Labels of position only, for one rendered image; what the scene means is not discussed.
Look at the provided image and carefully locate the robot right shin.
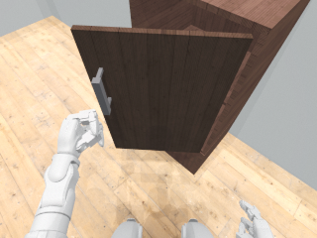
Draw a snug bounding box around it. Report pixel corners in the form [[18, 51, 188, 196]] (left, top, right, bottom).
[[188, 218, 198, 222]]

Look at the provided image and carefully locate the robot left thigh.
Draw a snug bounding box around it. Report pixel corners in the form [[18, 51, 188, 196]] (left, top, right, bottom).
[[111, 221, 143, 238]]

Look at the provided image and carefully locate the left robot hand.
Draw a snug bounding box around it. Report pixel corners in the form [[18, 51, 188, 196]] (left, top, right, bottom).
[[56, 109, 104, 158]]

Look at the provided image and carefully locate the right robot hand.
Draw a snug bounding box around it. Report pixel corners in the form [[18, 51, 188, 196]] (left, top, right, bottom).
[[236, 200, 274, 238]]

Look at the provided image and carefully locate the robot left forearm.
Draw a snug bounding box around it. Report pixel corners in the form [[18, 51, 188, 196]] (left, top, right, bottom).
[[24, 153, 80, 238]]

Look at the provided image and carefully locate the handle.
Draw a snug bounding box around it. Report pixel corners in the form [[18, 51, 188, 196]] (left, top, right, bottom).
[[91, 67, 112, 115]]

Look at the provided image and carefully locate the cupboard door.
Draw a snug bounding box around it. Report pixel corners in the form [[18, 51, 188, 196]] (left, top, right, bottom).
[[70, 25, 254, 154]]

